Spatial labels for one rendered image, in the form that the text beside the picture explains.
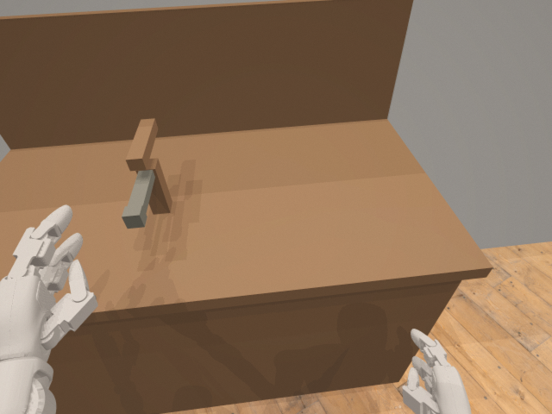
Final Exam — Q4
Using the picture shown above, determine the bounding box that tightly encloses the tap lever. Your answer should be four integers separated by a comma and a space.
122, 170, 155, 229

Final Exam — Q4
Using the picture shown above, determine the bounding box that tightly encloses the robot left forearm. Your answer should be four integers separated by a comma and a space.
0, 356, 56, 414

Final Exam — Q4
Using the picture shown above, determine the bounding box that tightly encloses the robot right hand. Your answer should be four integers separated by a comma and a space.
402, 329, 472, 414

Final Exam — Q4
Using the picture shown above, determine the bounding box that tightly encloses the counter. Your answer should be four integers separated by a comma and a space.
0, 0, 493, 414

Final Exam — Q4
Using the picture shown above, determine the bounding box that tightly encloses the robot left hand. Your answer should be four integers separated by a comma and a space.
0, 205, 98, 362

